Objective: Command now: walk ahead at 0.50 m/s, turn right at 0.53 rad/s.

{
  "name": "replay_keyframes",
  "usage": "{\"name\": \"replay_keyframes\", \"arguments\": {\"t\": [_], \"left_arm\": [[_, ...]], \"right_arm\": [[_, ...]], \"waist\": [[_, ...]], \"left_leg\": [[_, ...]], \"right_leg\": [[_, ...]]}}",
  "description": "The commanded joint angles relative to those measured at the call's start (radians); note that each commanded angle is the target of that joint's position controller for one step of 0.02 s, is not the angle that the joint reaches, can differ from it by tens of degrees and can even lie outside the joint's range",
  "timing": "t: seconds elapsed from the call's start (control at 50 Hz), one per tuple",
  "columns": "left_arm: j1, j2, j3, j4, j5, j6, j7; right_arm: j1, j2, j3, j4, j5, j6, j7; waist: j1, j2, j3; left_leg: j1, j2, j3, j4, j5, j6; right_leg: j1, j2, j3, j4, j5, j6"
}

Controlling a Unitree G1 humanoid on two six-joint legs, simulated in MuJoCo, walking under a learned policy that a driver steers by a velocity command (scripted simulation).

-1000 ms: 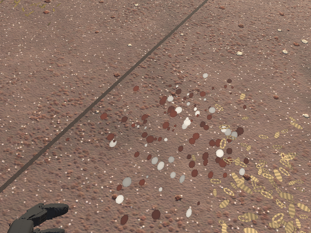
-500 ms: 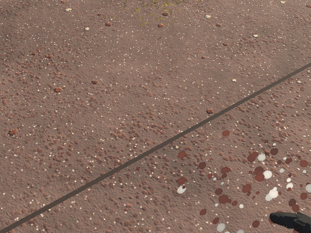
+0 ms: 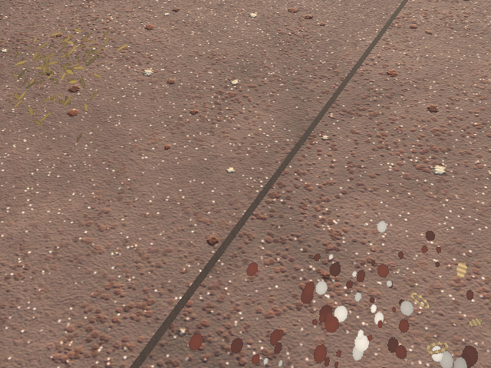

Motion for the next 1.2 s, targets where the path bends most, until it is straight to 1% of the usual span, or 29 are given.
{"name": "replay_keyframes", "arguments": {"t": [0.02,0.06,0.1,0.12,0.14,0.16,0.18,0.2,0.22,0.3,0.42,0.5,0.56,0.58,0.6,0.62,0.64,0.66,0.72,0.76,0.86,1.0,1.02,1.04,1.06,1.08,1.12,1.14,1.2], "left_arm": [[-0.093,0.063,0.012,-0.102,0.001,-0.01,-0.016],[-0.037,0.097,0.032,-0.107,0.002,-0.004,-0.017],[0.246,0.191,0.089,-0.035,-0.006,0.006,0.0],[0.352,0.291,0.117,-0.01,-0.013,0.017,0.023],[0.284,0.353,0.116,-0.053,-0.01,0.0,0.017],[0.283,0.254,0.088,-0.068,-0.006,-0.019,0.005],[0.259,0.211,0.076,-0.057,0.0,-0.035,0.005],[0.2,0.183,0.066,-0.059,-0.001,-0.043,0.005],[0.144,0.147,0.056,-0.068,0.002,-0.046,0.01],[0.132,0.152,0.055,-0.074,0.011,-0.051,0.034],[0.212,0.181,0.064,-0.034,0.001,-0.03,0.065],[0.26,0.175,0.068,-0.012,-0.004,0.001,0.08],[0.187,0.152,0.064,-0.044,0.0,0.01,0.089],[0.184,0.108,0.049,-0.068,0.009,0.007,0.085],[0.337,0.037,0.029,-0.066,0.025,0.006,0.081],[0.454,0.114,0.031,-0.058,0.002,0.005,0.074],[0.395,0.195,0.056,-0.04,-0.01,0.02,0.076],[0.284,0.217,0.065,-0.062,-0.012,0.039,0.08],[0.236,0.156,0.061,-0.085,-0.007,0.083,0.09],[0.24,0.11,0.05,-0.091,-0.001,0.084,0.092],[0.159,0.105,0.04,-0.128,0.01,0.083,0.074],[0.164,0.13,0.058,-0.134,0.013,0.087,0.044],[0.201,0.16,0.072,-0.123,0.017,0.086,0.05],[0.224,0.267,0.098,-0.134,0.018,0.083,0.068],[0.195,0.327,0.105,-0.165,0.043,0.067,0.067],[0.178,0.274,0.091,-0.165,0.054,0.044,0.061],[0.091,0.218,0.075,-0.168,0.028,0.024,0.063],[0.061,0.2,0.066,-0.172,0.016,0.026,0.068],[0.067,0.181,0.055,-0.179,0.023,0.033,0.08]], "right_arm": [[-0.028,-0.187,-0.05,-0.048,0.019,0.005,-0.005],[-0.04,-0.22,-0.058,-0.049,0.028,0.02,-0.008],[-0.056,-0.205,-0.049,-0.058,0.034,0.033,-0.012],[-0.02,-0.117,-0.017,-0.083,-0.009,0.024,-0.013],[0.028,-0.037,0.013,-0.14,-0.012,-0.007,-0.005],[-0.099,-0.144,-0.005,-0.152,0.025,-0.039,0.005],[-0.158,-0.155,-0.007,-0.174,0.048,-0.054,0.009],[-0.156,-0.141,-0.004,-0.162,0.029,-0.06,0.0],[-0.145,-0.148,-0.01,-0.151,0.0,-0.057,-0.007],[-0.134,-0.113,-0.007,-0.151,-0.02,-0.02,-0.002],[-0.354,-0.058,0.019,-0.208,-0.016,-0.024,0.012],[-0.378,-0.095,0.005,-0.22,-0.008,-0.035,0.031],[-0.251,-0.127,-0.013,-0.188,-0.02,-0.045,0.027],[-0.175,-0.163,-0.021,-0.186,-0.039,-0.05,0.02],[-0.128,-0.209,-0.023,-0.193,-0.058,-0.041,0.012],[-0.082,-0.194,-0.027,-0.172,-0.028,-0.018,0.02],[-0.131,-0.134,-0.013,-0.202,-0.017,-0.001,0.016],[-0.179,-0.093,0.001,-0.213,-0.018,0.016,0.009],[-0.269,-0.092,0.009,-0.197,-0.03,0.042,-0.001],[-0.271,-0.103,0.001,-0.181,-0.034,0.042,-0.005],[-0.29,-0.147,-0.018,-0.162,-0.017,0.06,-0.014],[-0.281,-0.173,-0.028,-0.119,0.019,0.086,-0.006],[-0.235,-0.141,-0.021,-0.095,0.019,0.09,-0.004],[-0.203,-0.079,-0.005,-0.103,-0.014,0.092,0.004],[-0.296,-0.101,-0.009,-0.161,-0.026,0.088,-0.008],[-0.341,-0.135,-0.022,-0.161,-0.016,0.089,-0.013],[-0.283,-0.137,-0.032,-0.126,-0.007,0.094,-0.024],[-0.272,-0.143,-0.035,-0.12,-0.016,0.095,-0.028],[-0.253,-0.12,-0.031,-0.117,-0.005,0.09,-0.022]], "waist": [[0.022,0.083,0.065],[0.071,0.116,-0.001],[0.225,0.094,-0.158],[0.226,-0.103,-0.227],[0.124,-0.255,-0.372],[0.202,-0.076,-0.356],[0.189,-0.048,-0.224],[0.138,0.04,-0.14],[0.101,0.034,-0.11],[0.065,0.013,-0.079],[0.14,-0.03,-0.019],[0.143,-0.059,-0.056],[0.065,-0.081,-0.112],[0.033,-0.025,-0.217],[0.093,0.22,-0.35],[0.102,0.356,-0.479],[0.078,0.212,-0.396],[0.062,0.145,-0.285],[0.107,0.167,-0.109],[0.107,0.191,-0.111],[0.085,0.167,-0.163],[0.113,0.16,-0.131],[0.118,0.103,-0.124],[0.088,-0.179,-0.107],[0.122,-0.265,-0.087],[0.14,-0.148,-0.1],[0.084,-0.073,-0.102],[0.075,-0.08,-0.105],[0.067,-0.085,-0.147]], "left_leg": [[0.0,0.31,-0.067,-0.035,0.455,0.147],[0.031,0.305,-0.038,0.115,0.799,0.125],[-0.102,0.24,0.009,0.51,0.882,0.069],[-0.392,0.17,0.004,0.85,0.278,0.013],[-0.752,-0.042,-0.198,1.152,-0.317,-0.036],[-0.859,0.007,-0.351,1.189,-0.265,-0.014],[-0.899,0.044,-0.338,1.138,-0.174,0.011],[-0.851,0.091,-0.339,1.051,-0.096,0.016],[-0.779,0.121,-0.345,0.965,-0.047,0.01],[-0.682,0.121,-0.318,0.815,0.048,-0.039],[-0.596,0.02,-0.283,0.377,0.377,-0.07],[-0.528,-0.03,-0.317,0.262,0.375,-0.038],[-0.39,-0.012,-0.312,0.176,0.393,0.02],[-0.184,0.091,-0.374,0.192,0.599,0.071],[0.141,0.362,-0.634,0.28,1.02,0.211],[0.255,0.508,-0.905,0.249,0.829,0.338],[0.158,0.449,-0.84,0.199,0.596,0.308],[0.047,0.385,-0.697,0.172,0.473,0.26],[-0.278,0.252,-0.461,0.07,0.341,0.216],[-0.299,0.245,-0.389,0.044,0.397,0.237],[-0.267,0.307,-0.32,0.023,0.363,0.265],[-0.282,0.303,-0.219,0.137,0.19,0.161],[-0.349,0.263,-0.173,0.234,0.111,0.093],[-0.557,0.135,-0.057,0.528,-0.14,-0.017],[-0.739,0.007,-0.166,0.743,-0.357,-0.06],[-0.748,0.023,-0.272,0.867,-0.324,-0.049],[-0.745,0.045,-0.308,0.88,-0.168,-0.038],[-0.734,0.043,-0.307,0.884,-0.121,-0.049],[-0.672,0.013,-0.303,0.875,-0.053,-0.072]], "right_leg": [[-0.011,0.011,-0.039,-0.061,-0.062,-0.043],[0.113,0.079,-0.101,-0.064,-0.165,-0.085],[0.519,0.175,-0.122,-0.138,-0.133,-0.152],[0.796,-0.007,0.177,-0.154,-0.073,-0.219],[1.033,-0.211,0.788,-0.35,-0.376,-0.425],[1.013,-0.23,0.805,-0.461,-0.431,-0.379],[0.904,-0.202,0.669,-0.461,-0.374,-0.34],[0.754,-0.157,0.55,-0.45,-0.246,-0.305],[0.646,-0.117,0.457,-0.45,-0.133,-0.285],[0.479,-0.057,0.323,-0.496,0.104,-0.288],[0.394,0.037,0.225,-0.448,0.126,-0.199],[0.484,0.015,0.323,-0.315,0.157,-0.155],[0.531,0.038,0.364,-0.132,0.23,-0.101],[0.466,0.097,0.329,0.046,0.123,-0.061],[0.219,0.219,0.238,0.345,-0.532,0.006],[0.066,0.216,0.198,0.563,-0.731,0.039],[0.022,0.158,0.207,0.654,-0.634,0.071],[-0.007,0.131,0.152,0.659,-0.556,0.09],[0.101,0.073,0.082,0.516,-0.463,0.105],[0.144,0.073,0.043,0.421,-0.446,0.106],[0.222,0.026,0.022,0.213,-0.331,0.081],[0.418,0.078,-0.065,-0.161,-0.214,-0.013],[0.505,0.075,-0.014,-0.254,-0.135,-0.052],[0.62,-0.144,0.301,-0.359,0.145,-0.146],[0.552,-0.284,0.54,-0.404,0.158,-0.327],[0.531,-0.245,0.479,-0.415,0.122,-0.327],[0.525,-0.152,0.353,-0.39,0.06,-0.223],[0.518,-0.135,0.331,-0.379,0.103,-0.207],[0.52,-0.094,0.301,-0.36,0.193,-0.211]]}}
